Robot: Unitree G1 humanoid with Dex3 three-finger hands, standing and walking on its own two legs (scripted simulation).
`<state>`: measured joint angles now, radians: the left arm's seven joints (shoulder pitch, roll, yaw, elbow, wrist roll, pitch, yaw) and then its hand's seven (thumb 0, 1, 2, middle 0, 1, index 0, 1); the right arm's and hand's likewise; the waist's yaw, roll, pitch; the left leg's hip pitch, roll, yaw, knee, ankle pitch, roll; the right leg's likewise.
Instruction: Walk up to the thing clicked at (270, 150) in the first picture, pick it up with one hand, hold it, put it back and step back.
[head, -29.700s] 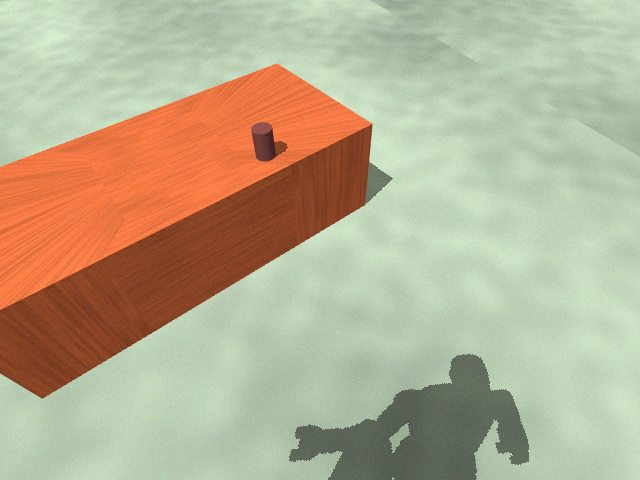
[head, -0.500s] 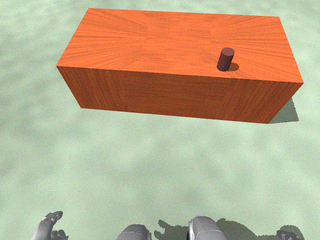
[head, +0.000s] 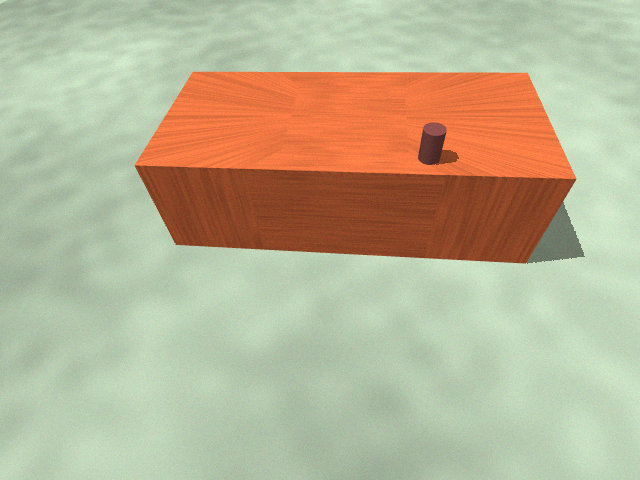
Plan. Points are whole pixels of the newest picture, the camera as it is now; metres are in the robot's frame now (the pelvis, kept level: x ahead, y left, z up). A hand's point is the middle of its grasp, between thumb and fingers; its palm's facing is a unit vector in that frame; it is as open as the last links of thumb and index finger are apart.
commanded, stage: step back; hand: right
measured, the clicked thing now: (431, 144) +1.09 -0.26 -0.28
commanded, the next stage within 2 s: stand in 0.72 s
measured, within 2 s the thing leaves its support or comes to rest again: neither
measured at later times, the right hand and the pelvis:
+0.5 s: hand out of the picture +0.12 -0.24 -0.14, palm faces -0.05 +0.92 -0.38, open 7.4 cm; pelvis +0.02 +0.02 +0.00, yaw +1 degrees
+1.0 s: hand out of the picture +0.14 -0.23 -0.13, palm faces -0.01 +0.94 -0.33, open 7.4 cm; pelvis +0.03 +0.02 +0.02, yaw +0 degrees
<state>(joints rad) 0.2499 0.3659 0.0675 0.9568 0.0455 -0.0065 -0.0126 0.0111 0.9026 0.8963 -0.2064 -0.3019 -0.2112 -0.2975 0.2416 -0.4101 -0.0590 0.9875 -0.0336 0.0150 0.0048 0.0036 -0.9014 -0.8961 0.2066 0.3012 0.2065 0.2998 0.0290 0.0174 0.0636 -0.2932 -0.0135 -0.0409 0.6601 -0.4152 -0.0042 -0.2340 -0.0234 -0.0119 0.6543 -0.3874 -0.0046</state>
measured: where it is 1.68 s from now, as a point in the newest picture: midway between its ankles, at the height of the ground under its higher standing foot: outside the picture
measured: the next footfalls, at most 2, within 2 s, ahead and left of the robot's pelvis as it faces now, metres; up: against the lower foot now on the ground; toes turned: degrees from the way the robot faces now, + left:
none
